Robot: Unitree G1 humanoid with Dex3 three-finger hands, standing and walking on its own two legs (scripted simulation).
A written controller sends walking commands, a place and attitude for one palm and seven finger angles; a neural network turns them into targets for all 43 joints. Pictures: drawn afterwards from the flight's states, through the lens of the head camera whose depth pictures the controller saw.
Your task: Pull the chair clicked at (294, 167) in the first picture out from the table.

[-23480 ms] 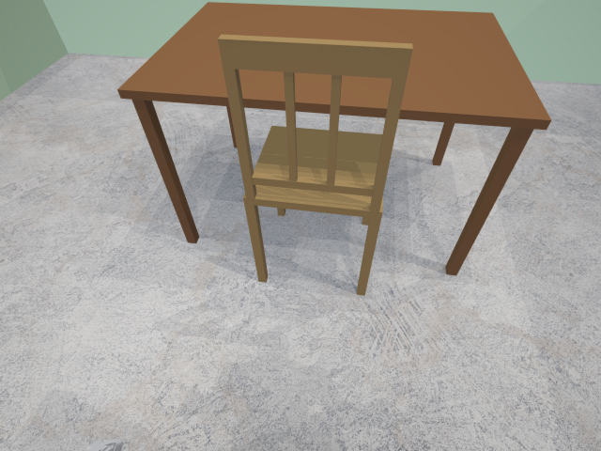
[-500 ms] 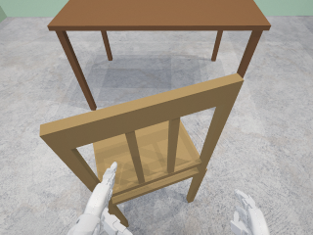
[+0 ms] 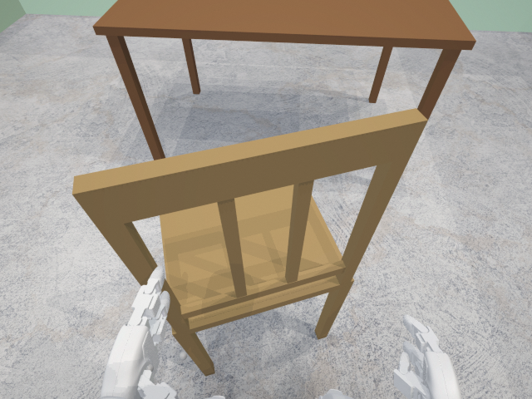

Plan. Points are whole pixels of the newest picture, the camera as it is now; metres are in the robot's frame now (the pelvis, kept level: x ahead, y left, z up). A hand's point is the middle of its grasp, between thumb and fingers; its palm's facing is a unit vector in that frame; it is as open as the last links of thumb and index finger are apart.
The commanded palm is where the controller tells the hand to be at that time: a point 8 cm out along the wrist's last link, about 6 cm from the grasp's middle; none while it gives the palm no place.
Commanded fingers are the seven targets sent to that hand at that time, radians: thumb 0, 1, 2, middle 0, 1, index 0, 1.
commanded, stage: draw the hand back to the body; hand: left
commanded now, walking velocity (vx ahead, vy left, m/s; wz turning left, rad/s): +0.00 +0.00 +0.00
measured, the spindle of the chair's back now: (234, 254) +0.34 +0.07 +0.00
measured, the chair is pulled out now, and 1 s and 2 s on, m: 0.65 0.64 0.64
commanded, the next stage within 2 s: step back with the hand held close in 1.42 s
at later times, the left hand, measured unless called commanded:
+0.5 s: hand (131, 343) +0.18 +0.16 +0.09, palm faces +0.06 -0.94 -0.34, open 15.6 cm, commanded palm +0.15 +0.23 +0.14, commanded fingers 0.00 -0.04 0.44 -0.07 -0.10 -0.07 -0.10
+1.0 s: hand (25, 265) +0.22 +0.25 +0.19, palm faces +0.42 -0.80 -0.44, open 9.9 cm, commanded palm +0.17 +0.29 +0.23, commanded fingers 0.00 0.86 0.88 -0.19 -0.29 -0.19 -0.29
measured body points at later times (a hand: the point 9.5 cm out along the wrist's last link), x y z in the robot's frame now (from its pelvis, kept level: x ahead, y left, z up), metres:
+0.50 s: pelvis +0.00 -0.01 +0.02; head +0.02 -0.04 +0.47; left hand +0.17 +0.21 +0.11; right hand +0.18 -0.24 -0.06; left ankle -0.02 +0.14 -0.68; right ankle +0.03 -0.12 -0.68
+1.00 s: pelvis +0.03 +0.00 +0.06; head +0.02 -0.04 +0.50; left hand +0.19 +0.29 +0.22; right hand +0.22 -0.23 -0.03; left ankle -0.02 +0.14 -0.68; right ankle +0.03 -0.12 -0.68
